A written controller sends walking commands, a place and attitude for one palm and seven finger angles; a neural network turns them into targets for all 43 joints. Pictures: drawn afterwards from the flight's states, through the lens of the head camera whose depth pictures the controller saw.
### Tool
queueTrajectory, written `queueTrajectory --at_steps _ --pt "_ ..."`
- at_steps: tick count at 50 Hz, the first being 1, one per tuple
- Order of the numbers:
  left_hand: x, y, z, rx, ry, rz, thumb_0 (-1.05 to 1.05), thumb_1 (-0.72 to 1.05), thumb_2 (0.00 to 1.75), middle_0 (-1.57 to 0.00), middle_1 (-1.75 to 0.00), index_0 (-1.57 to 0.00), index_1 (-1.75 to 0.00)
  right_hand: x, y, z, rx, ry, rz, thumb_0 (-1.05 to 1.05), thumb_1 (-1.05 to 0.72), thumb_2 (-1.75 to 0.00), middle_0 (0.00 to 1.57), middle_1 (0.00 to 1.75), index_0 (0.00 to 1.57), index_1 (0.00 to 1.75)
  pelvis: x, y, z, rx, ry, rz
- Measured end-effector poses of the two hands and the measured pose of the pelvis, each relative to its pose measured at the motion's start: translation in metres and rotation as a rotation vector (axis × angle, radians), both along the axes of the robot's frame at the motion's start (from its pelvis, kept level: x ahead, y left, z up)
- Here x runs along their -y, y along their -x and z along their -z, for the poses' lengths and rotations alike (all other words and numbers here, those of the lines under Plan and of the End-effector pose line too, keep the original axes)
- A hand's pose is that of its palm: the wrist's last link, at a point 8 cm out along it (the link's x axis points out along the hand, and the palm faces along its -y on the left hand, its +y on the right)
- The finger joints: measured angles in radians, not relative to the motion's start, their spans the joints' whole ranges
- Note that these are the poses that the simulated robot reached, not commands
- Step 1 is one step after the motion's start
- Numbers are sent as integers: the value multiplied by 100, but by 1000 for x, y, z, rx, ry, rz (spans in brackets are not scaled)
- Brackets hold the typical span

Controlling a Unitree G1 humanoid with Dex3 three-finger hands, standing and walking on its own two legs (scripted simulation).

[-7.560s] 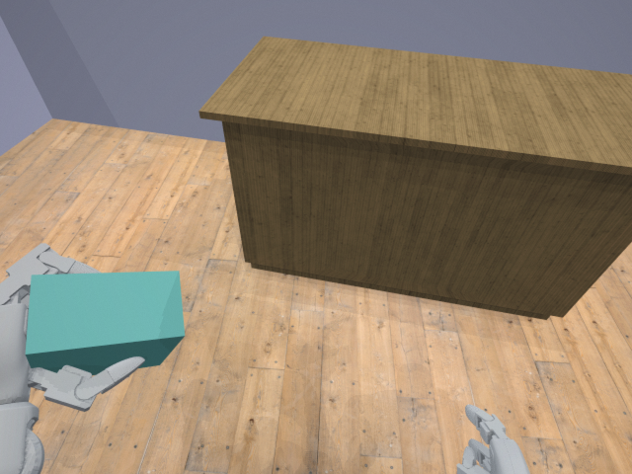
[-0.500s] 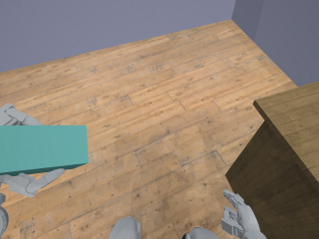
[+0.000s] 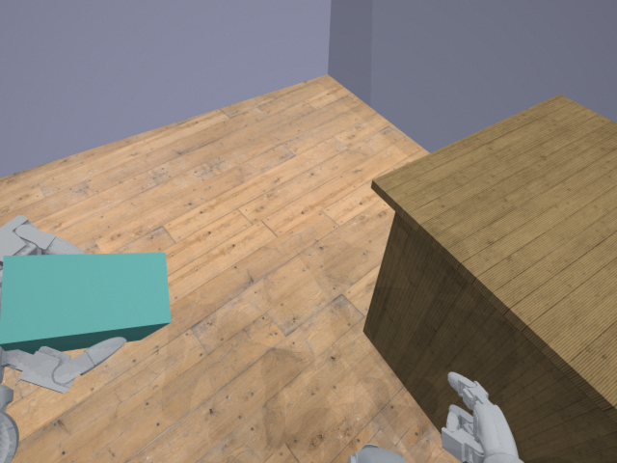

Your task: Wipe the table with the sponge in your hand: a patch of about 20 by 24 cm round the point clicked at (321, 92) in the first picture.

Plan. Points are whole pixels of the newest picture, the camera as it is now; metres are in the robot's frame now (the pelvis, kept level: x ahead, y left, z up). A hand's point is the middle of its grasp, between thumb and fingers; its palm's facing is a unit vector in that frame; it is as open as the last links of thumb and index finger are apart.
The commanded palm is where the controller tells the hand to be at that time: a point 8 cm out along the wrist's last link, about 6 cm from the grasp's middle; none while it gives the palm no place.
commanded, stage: turn to face it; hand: left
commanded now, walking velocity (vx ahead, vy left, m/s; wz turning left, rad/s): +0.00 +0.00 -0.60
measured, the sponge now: (108, 304) +0.22 +0.22 +0.16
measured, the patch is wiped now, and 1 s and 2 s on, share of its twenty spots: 0.00 0.00 0.00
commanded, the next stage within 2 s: none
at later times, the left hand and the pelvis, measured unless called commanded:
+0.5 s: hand (214, 316) +0.21 +0.11 +0.18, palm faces +0.14 -0.86 -0.49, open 10.2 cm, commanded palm +0.17 +0.16 +0.19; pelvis -0.07 -0.06 +0.00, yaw -17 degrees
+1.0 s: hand (387, 397) +0.16 -0.03 +0.18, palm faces -0.18 -0.82 -0.54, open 10.2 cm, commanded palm +0.14 +0.04 +0.19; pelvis -0.15 -0.10 +0.00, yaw -34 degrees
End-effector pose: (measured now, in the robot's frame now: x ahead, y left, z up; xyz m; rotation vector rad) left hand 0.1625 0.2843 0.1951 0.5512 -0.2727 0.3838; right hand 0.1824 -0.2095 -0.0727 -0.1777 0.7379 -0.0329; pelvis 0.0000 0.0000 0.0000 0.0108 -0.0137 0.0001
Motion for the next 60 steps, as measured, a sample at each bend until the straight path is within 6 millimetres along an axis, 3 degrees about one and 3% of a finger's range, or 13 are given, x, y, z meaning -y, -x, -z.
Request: queueTrajectory --at_steps 4,9,15,22,26,31,34,38,42,47,54,60 --pt "30 -15 2 -20 -21 49 -1 -51 100 -72 -135 -73 -134 3 25 19 -12 -85 15 1 -91 -89 20 30 20 30 18 7 5 10 15 59" --pt "78 -33 7 -30 -43 153 -1 -51 100 -72 -135 -73 -134 37 62 45 -94 -105 77 1 -90 -89 20 30 21 30 43 26 13 18 13 100" --pt "116 -29 -4 -82 -81 285 -1 -51 100 -72 -135 -73 -134 95 115 35 -172 -26 242 2 -91 -89 20 30 20 30 54 42 2 -5 -25 183" --pt "124 -19 -13 -42 -83 323 -1 -51 100 -72 -135 -73 -134 139 158 13 -164 67 352 2 -91 -89 19 30 20 30 59 58 -3 -31 -51 264" --pt "127 -15 -4 -13 -19 345 -1 -51 100 -72 -135 -73 -134 144 172 3 -119 96 377 2 -91 -90 19 30 20 30 56 70 0 -36 -45 300" --pt "140 -9 3 -2 -8 388 -1 -51 100 -72 -135 -73 -134 133 188 0 -37 61 415 2 -91 -90 19 30 20 30 59 88 3 -4 -39 359" --pt "156 -6 5 -25 -9 402 -1 -51 100 -72 -135 -73 -134 125 198 7 -1 -6 427 2 -91 -89 19 30 20 30 66 95 4 2 -20 412" --pt "192 -4 7 -17 -46 451 -1 -51 100 -72 -135 -73 -134 122 218 30 18 -81 425 1 -91 -89 20 30 20 30 82 110 15 16 8 462" --pt "227 -3 8 -24 -28 532 -1 -51 100 -72 -135 -73 -134 131 254 43 -65 -103 469 2 -90 -89 20 30 20 30 90 132 13 21 -6 499" --pt "257 9 -3 -61 -62 645 -1 -51 100 -72 -135 -73 -134 151 307 35 -134 -83 593 2 -91 -89 20 30 20 30 95 146 1 7 -28 566" --pt "268 18 -12 -52 -78 696 -1 -51 100 -72 -135 -73 -134 177 371 17 -168 -9 729 2 -91 -89 20 30 20 30 97 162 -7 -13 -60 650" --pt "277 28 -3 -40 2 744 -1 -51 100 -72 -135 -73 -134 181 401 1 -143 39 777 2 -91 -89 19 30 20 30 89 178 -6 -28 -76 712"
